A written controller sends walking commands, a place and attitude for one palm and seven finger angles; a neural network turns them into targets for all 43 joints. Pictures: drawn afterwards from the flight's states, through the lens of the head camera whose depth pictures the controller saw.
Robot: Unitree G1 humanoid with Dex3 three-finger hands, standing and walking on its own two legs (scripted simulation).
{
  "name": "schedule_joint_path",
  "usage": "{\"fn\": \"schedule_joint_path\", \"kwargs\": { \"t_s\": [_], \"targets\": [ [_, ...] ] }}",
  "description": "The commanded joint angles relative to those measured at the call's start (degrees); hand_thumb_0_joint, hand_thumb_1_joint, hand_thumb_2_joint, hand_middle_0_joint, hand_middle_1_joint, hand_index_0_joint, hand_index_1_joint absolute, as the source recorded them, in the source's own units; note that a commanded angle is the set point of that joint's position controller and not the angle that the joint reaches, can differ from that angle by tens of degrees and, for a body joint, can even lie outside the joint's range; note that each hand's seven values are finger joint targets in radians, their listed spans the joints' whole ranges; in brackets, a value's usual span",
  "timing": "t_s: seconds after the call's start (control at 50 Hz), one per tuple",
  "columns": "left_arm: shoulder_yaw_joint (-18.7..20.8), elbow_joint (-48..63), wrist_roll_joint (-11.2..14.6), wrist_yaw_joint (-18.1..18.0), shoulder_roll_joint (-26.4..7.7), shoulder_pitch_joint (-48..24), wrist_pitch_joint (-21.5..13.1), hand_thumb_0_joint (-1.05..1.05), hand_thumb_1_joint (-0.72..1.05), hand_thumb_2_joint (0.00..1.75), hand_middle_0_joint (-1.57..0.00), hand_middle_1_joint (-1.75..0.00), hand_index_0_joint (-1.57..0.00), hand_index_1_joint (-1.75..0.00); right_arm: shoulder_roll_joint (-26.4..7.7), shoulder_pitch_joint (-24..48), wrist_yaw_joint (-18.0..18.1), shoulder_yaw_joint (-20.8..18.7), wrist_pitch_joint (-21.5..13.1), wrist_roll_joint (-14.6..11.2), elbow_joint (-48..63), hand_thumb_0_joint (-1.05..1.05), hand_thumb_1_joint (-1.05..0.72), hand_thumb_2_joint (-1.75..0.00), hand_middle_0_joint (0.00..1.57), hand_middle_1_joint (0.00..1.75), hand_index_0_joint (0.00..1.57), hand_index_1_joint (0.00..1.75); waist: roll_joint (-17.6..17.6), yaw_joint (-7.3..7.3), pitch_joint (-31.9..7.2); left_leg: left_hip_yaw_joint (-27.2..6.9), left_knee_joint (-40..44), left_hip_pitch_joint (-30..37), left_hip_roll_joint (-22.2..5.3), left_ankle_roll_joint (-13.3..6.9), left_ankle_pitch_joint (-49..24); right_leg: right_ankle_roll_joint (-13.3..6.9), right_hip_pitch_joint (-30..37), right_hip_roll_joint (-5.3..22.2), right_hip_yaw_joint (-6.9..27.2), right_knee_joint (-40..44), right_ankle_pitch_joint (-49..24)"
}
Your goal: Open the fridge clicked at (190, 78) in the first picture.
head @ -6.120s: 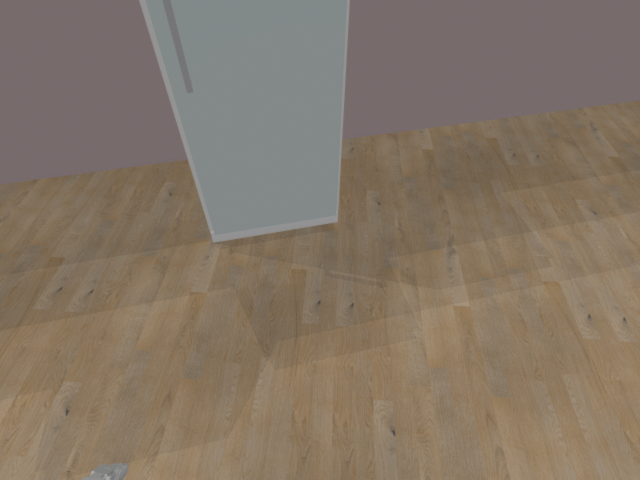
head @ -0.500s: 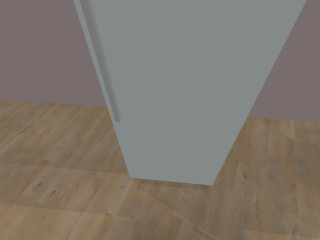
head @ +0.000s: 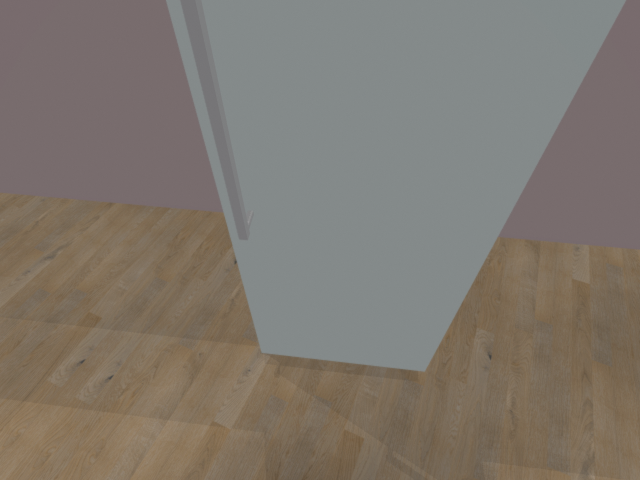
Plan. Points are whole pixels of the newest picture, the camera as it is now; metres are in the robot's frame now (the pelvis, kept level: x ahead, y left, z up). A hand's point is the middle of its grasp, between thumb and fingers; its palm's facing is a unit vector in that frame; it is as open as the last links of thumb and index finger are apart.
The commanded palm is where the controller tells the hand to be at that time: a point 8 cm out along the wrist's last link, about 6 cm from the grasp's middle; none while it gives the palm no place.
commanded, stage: look again from close up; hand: left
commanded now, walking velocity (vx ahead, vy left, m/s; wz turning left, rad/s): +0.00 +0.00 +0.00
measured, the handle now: (225, 127) +0.53 +0.18 +0.16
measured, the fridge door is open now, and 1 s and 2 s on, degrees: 0 0 0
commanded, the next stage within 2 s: shuffle to correct the standing spot in 0.14 s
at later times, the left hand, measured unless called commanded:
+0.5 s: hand out of the picture +0.00 +0.19 -0.19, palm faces +0.08 -0.98 -0.17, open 7.4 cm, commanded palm none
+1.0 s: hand out of the picture +0.08 +0.21 -0.18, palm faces +0.04 -0.97 -0.23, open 7.4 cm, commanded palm none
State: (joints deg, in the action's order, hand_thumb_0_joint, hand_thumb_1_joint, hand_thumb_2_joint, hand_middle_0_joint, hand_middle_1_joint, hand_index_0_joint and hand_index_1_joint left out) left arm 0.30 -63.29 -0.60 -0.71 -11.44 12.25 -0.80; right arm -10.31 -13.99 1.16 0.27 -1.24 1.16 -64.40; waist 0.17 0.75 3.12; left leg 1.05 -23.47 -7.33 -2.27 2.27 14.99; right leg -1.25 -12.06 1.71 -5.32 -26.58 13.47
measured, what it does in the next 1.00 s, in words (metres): stands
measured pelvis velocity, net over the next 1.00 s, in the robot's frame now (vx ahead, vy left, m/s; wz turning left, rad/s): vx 0.02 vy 0.03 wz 0.00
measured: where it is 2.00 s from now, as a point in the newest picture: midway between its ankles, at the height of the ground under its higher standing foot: outside the picture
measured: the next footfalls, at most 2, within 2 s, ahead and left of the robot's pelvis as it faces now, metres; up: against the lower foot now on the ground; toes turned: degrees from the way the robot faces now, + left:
none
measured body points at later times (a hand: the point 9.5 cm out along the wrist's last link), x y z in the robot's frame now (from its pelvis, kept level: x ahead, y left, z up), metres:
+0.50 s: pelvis +0.02 +0.02 -0.01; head +0.03 +0.03 +0.44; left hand +0.00 +0.25 -0.17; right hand +0.00 -0.20 -0.16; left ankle -0.03 +0.15 -0.74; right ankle +0.01 -0.10 -0.74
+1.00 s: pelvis +0.02 +0.03 -0.01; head +0.05 +0.03 +0.44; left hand +0.07 +0.27 -0.16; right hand +0.03 -0.19 -0.17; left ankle -0.02 +0.15 -0.73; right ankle +0.03 -0.08 -0.74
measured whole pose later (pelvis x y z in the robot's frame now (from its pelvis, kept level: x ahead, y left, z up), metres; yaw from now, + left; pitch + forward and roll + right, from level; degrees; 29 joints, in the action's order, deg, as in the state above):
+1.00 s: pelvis +0.02 +0.03 -0.01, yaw +0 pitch +0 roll +0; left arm 1.7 -58.4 -0.8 -3.0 -8.7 11.6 -0.8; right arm -8.6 -14.2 2.1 -2.6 0.5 0.4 -60.9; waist 1.2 -0.1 4.4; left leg 2.7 -35.6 -12.1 -1.1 -0.3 21.9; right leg -0.5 -15.7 1.9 -5.3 -32.0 15.5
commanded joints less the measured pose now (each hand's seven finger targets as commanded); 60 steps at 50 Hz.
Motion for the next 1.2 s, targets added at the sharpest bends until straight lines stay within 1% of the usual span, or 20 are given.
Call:
{"fn": "schedule_joint_path", "kwargs": {
  "t_s": [0.0, 0.22, 0.34, 0.4, 0.46, 0.5, 0.52, 0.56, 0.6, 0.64, 0.68, 0.82, 0.9, 0.92, 0.94, 0.96, 1.02, 1.06, 1.14, 1.18],
  "targets": [
    [1.72, 2.14, -0.17, -0.63, -7.85, 1.67, -0.92, 0.0, 0.9, 0.9, -0.2, -0.3, -0.2, -0.3, -6.15, -2.88, 0.66, -0.9, -0.67, -0.16, 1.54, 0.0, -0.9, -0.9, 0.2, 0.3, 0.2, 0.3, -0.55, -0.08, -1.13, -2.11, 3.56, -4.08, -3.6, -2.63, -8.33, -1.24, 3.2, 5.86, 6.5, 5.23, -6.96],
    [1.56, 1.84, -0.15, -0.61, -7.43, 2.25, -0.86, 0.0, 0.9, 0.9, -0.2, -0.3, -0.2, -0.3, -5.98, -3.08, 0.64, -0.95, -0.72, -0.2, 1.3, 0.0, -0.9, -0.9, 0.2, 0.3, 0.2, 0.3, -0.12, -0.02, -0.64, -2.35, 3.9, -4.4, -3.6, -2.74, -8.09, -1.08, 2.86, 5.73, 6.35, 5.36, -5.76],
    [2.34, 1.82, -0.67, -0.51, -6.69, 6.65, 0.42, 0.0, 0.9, 0.9, -0.2, -0.3, -0.2, -0.3, -2.59, -6.32, -0.05, -0.51, 0.81, 0.54, 1.67, 0.0, -0.9, -0.9, 0.2, 0.3, 0.2, 0.3, -5.73, 0.94, 4.16, 1.71, -3.17, -11.59, 0.6, -2.74, 8.42, -3.61, -0.54, 8.89, 12.16, 10.12, 21.38],
    [3.49, 2.76, -0.83, -0.7, -7.56, 8.29, 0.32, 0.0, 0.9, 0.9, -0.2, -0.3, -0.2, -0.3, -1.59, -7.71, -0.25, -0.7, 0.62, 0.57, 2.53, 0.0, -0.9, -0.9, 0.2, 0.3, 0.2, 0.3, -8.62, 0.79, 4.08, 3.11, -9.51, -12.04, 0.45, -2.96, 7.6, -6.26, -2.16, 12.78, 15.96, 12.84, 24.53],
    [3.5, 4.11, -0.91, -0.39, -5.26, 5.95, 0.24, 0.0, 0.9, 0.9, -0.2, -0.3, -0.2, -0.3, -1.16, -12.09, -0.25, -0.76, -0.23, 0.53, 1.42, 0.0, -0.9, -0.9, 0.2, 0.3, 0.2, 0.3, -0.45, -1.44, 4.88, 1.68, -2.14, -4.6, -0.45, -3.4, 3.79, -4.9, -7.93, 7.42, 9.18, 4.11, 17.43],
    [2.93, 5.51, -0.9, 0.06, -1.4, 3.99, 0.21, 0.0, 0.9, 0.9, -0.2, -0.3, -0.2, -0.3, -4.65, -16.96, 0.36, -1.47, -1.01, 0.57, -0.03, 0.0, -0.9, -0.9, 0.2, 0.3, 0.2, 0.3, 14.72, -2.72, 3.86, -8.93, 5.66, -1.02, -9.13, -7.49, -4.24, -1.77, -11.46, -0.21, -1.3, -12.49, 12.09],
    [2.41, 6.29, -1.12, -0.07, -0.25, 2.5, -0.08, 0.0, 0.9, 0.9, -0.2, -0.3, -0.2, -0.3, -5.16, -17.57, 0.99, -1.56, -1.1, 0.52, -0.03, 0.0, -0.9, -0.9, 0.2, 0.3, 0.2, 0.3, 15.59, -2.95, 5.12, -13.85, 6.56, 1.36, -12.54, -10.87, -14.61, -1.28, -15.91, -1.38, -1.99, -17.08, 14.85],
    [2.08, 5.6, -0.65, -0.15, 0.91, 2.38, -0.67, 0.0, 0.9, 0.9, -0.2, -0.3, -0.2, -0.3, -3.19, -15.9, 1.73, -0.93, -1.42, 0.53, 0.21, 0.0, -0.9, -0.9, 0.2, 0.3, 0.2, 0.3, 7.08, -1.69, 5.38, -11.95, 1.42, 2.98, -13.31, -12.97, -39.99, -1.49, -14.52, 0.44, 0.61, -15.12, 15.1],
    [2.36, 3.19, -0.06, -0.26, 1.25, 7.62, -0.94, 0.0, 0.9, 0.9, -0.2, -0.3, -0.2, -0.3, -3.66, -12.58, 2.29, -0.91, -1.61, -0.13, 0.66, 0.0, -0.9, -0.9, 0.2, 0.3, 0.2, 0.3, 5.54, 0.95, 0.04, -4.96, -4.41, 1.41, -8.61, -8.28, -47.39, -0.95, -0.97, 1.28, 1.3, -2.34, -1.8],
    [2.63, 0.56, 0.32, -1.02, -3.03, 12.91, -1.53, 0.0, 0.9, 0.9, -0.2, -0.3, -0.2, -0.3, -1.97, -11.09, 2.55, -0.95, -1.96, -1.09, 1.79, 0.0, -0.9, -0.9, 0.2, 0.3, 0.2, 0.3, 0.62, 1.73, -5.49, -0.86, -6.49, -6.51, -3.74, -3.62, -31.0, -2.54, 13.06, 8.06, 6.95, -3.22, -35.82],
    [2.66, 0.47, 0.41, -1.58, -3.61, 11.2, -1.18, 0.0, 0.9, 0.9, -0.2, -0.3, -0.2, -0.3, -0.47, -10.53, 2.68, -1.47, -0.94, -1.08, 1.35, 0.0, -0.9, -0.9, 0.2, 0.3, 0.2, 0.3, -5.17, 0.74, -3.54, -0.3, -4.03, -7.46, -2.6, -2.1, -22.56, -2.9, 12.33, 9.76, 6.1, -6.17, -48.2],
    [3.22, 4.57, -0.14, -2.12, -1.89, 4.45, 0.85, 0.0, 0.9, 0.9, -0.2, -0.3, -0.2, -0.3, -1.45, -10.56, 2.8, -3.08, 0.1, -0.5, 1.36, 0.0, -0.9, -0.9, 0.2, 0.3, 0.2, 0.3, 2.49, -0.71, -3.88, -1.73, -3.41, 2.5, -6.59, -4.97, -44.41, 0.38, 0.63, 4.29, 2.68, -7.95, -21.15],
    [3.09, 5.09, -0.43, -1.93, -1.95, 4.87, 0.83, 0.0, 0.9, 0.9, -0.2, -0.3, -0.2, -0.3, -1.05, -7.82, 2.49, -2.94, 0.13, -0.41, 2.44, 0.0, -0.9, -0.9, 0.2, 0.3, 0.2, 0.3, -0.39, -0.11, -4.12, -1.56, -3.34, -1.59, -5.22, -4.5, -30.09, -0.57, 3.69, 5.75, 5.13, -4.74, -23.71],
    [2.94, 2.89, -0.18, -3.69, -5.82, 11.36, 0.2, 0.0, 0.9, 0.9, -0.2, -0.3, -0.2, -0.3, -6.46, -0.32, 1.42, -4.19, -0.12, -1.85, 7.29, 0.0, -0.9, -0.9, 0.2, 0.3, 0.2, 0.3, -3.88, 2.36, -7.99, 1.84, -16.89, -2.89, -5.51, -2.22, -26.75, 0.25, 4.55, 8.44, 8.05, -0.6, -44.49],
    [3.36, 5.77, -0.47, -3.41, -7.27, 9.36, -0.62, 0.0, 0.9, 0.9, -0.2, -0.3, -0.2, -0.3, -2.1, -2.88, 0.64, -3.62, 0.21, -1.29, 10.01, 0.0, -0.9, -0.9, 0.2, 0.3, 0.2, 0.3, -10.61, 0.07, -9.18, 0.66, -18.64, -12.46, -0.24, -2.52, 3.95, -4.08, 11.27, 13.51, 13.03, -1.72, -50.47],
    [2.98, 6.18, -0.57, -3.08, -6.86, 7.39, -1.51, 0.0, 0.9, 0.9, -0.2, -0.3, -0.2, -0.3, -0.29, -1.76, 0.44, -3.23, 0.73, -1.03, 10.26, 0.0, -0.9, -0.9, 0.2, 0.3, 0.2, 0.3, -12.07, 0.46, -11.74, 0.36, -19.05, -13.33, -0.23, -2.62, 12.03, -6.98, 12.79, 16.15, 13.57, -1.17, -50.88],
    [1.98, 8.99, -0.34, -2.5, -6.56, 0.87, -0.77, 0.0, 0.9, 0.9, -0.2, -0.3, -0.2, -0.3, -0.85, -5.9, 0.04, -2.92, 0.86, -0.67, 9.49, 0.0, -0.9, -0.9, 0.2, 0.3, 0.2, 0.3, 0.08, -3.68, -5.76, 1.23, -5.22, -2.68, 0.44, -2.37, 1.04, -5.07, -2.88, 10.72, 9.35, -0.52, -14.57],
    [1.79, 9.76, -0.3, -1.88, -5.21, 0.05, 0.06, 0.0, 0.9, 0.9, -0.2, -0.3, -0.2, -0.3, -5.08, -4.84, -0.19, -2.92, 0.11, 0.18, 10.83, 0.0, -0.9, -0.9, 0.2, 0.3, 0.2, 0.3, 7.13, -1.89, 0.87, -6.21, 1.62, -9.43, -6.5, -5.24, -1.58, -1.06, -5.56, 3.72, 5.14, -0.27, 4.33],
    [1.11, 8.55, -0.78, -0.94, -4.86, 3.41, 0.7, 0.0, 0.9, 0.9, -0.2, -0.3, -0.2, -0.3, -8.24, 0.42, -0.28, -2.78, 0.04, 0.22, 13.33, 0.0, -0.9, -0.9, 0.2, 0.3, 0.2, 0.3, 3.31, 0.18, 5.3, -8.13, 8.99, -17.33, -5.27, -5.65, 16.22, -0.41, -1.76, 1.74, 4.93, -0.03, 5.92],
    [0.96, 8.36, -0.77, -0.69, -5.34, 3.9, 0.33, 0.0, 0.9, 0.9, -0.2, -0.3, -0.2, -0.3, -8.4, -0.42, -0.28, -2.54, -0.15, 0.21, 13.13, 0.0, -0.9, -0.9, 0.2, 0.3, 0.2, 0.3, 2.79, -0.11, 3.33, -7.23, 8.91, -15.02, -4.42, -5.44, 14.7, -0.55, -1.6, 2.51, 5.97, 1.59, 6.27]
  ]
}}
